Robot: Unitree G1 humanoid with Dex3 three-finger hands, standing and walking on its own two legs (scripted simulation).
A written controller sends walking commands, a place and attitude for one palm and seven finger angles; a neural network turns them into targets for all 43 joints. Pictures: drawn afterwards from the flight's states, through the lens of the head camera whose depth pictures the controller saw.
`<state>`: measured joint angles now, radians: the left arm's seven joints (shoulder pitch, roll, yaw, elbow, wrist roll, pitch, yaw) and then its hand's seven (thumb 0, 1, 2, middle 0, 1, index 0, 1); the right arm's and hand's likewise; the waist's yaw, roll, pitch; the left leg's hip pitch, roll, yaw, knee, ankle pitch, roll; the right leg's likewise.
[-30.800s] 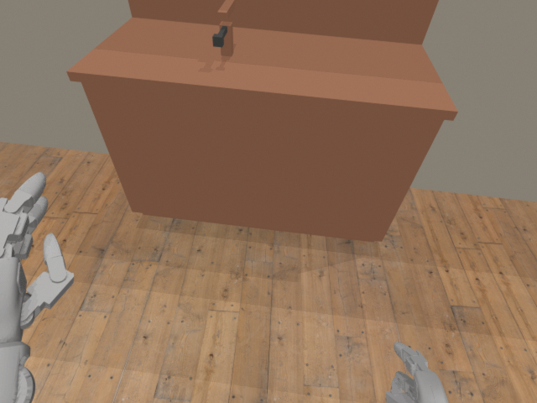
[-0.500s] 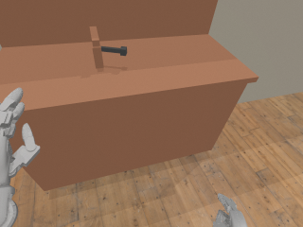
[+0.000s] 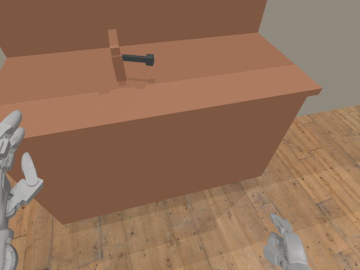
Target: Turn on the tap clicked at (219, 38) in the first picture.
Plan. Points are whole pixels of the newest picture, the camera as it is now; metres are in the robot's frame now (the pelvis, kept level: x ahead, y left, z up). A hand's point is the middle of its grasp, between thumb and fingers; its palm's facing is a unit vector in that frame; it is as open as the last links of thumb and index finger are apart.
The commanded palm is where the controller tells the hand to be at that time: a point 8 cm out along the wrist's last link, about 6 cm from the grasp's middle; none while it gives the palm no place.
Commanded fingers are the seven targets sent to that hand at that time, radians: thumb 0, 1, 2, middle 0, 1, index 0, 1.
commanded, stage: stand and check the lever's angle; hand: left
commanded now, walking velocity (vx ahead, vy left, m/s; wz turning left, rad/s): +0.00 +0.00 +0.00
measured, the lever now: (149, 59) +0.73 +0.16 +0.09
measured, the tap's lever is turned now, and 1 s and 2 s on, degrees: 68 68 68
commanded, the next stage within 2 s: stand and wait in 0.16 s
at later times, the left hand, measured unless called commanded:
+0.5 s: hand (32, 192) +0.20 +0.26 +0.15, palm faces +0.41 -0.85 -0.34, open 7.4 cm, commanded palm +0.15 +0.29 +0.17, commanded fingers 0.00 0.90 0.90 -0.20 -0.30 -0.20 -0.30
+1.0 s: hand (30, 192) +0.20 +0.26 +0.15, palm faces +0.41 -0.85 -0.33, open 7.4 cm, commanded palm +0.15 +0.30 +0.17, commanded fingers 0.00 0.90 0.90 -0.20 -0.30 -0.20 -0.30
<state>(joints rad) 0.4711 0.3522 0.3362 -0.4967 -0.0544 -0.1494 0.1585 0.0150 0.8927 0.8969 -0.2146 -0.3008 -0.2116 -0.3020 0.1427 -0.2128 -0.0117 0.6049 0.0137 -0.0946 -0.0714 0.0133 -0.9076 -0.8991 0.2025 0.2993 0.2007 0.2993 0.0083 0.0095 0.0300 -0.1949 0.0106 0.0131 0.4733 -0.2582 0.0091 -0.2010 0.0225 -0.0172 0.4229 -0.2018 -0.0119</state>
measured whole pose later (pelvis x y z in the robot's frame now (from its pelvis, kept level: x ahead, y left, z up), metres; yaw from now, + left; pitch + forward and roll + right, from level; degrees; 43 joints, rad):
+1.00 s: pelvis -0.01 +0.02 +0.00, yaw +0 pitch -1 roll -1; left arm 0.47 0.32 0.30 -0.43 -0.05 -0.13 0.16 0.02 0.89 0.90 -0.21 -0.30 -0.21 -0.30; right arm 0.17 -0.20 0.01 0.62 0.01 -0.07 -0.08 0.01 -0.91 -0.90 0.20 0.30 0.20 0.30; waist 0.02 0.01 0.00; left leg -0.18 -0.01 0.03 0.42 -0.22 0.03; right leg -0.18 0.00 0.00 0.36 -0.15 0.01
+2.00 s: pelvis +0.00 +0.02 +0.00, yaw +0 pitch -1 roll -1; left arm 0.48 0.33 0.30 -0.45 -0.06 -0.12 0.15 0.02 0.89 0.90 -0.21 -0.30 -0.21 -0.30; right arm 0.17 -0.20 0.01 0.61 0.01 -0.06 -0.08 0.01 -0.91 -0.90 0.20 0.30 0.20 0.30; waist 0.02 0.02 0.00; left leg -0.17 -0.01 0.03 0.42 -0.24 0.03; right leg -0.17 0.00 0.00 0.35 -0.17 0.01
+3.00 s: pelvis +0.00 +0.01 +0.00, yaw -1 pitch -1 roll -1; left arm 0.47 0.33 0.30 -0.44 -0.05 -0.12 0.15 0.02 0.89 0.90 -0.21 -0.30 -0.21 -0.30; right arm 0.18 -0.21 0.01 0.61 0.01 -0.07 -0.08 0.01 -0.91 -0.90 0.20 0.30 0.20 0.30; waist 0.02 0.03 0.00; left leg -0.17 0.00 0.03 0.41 -0.23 0.03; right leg -0.17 0.01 0.00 0.34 -0.16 0.01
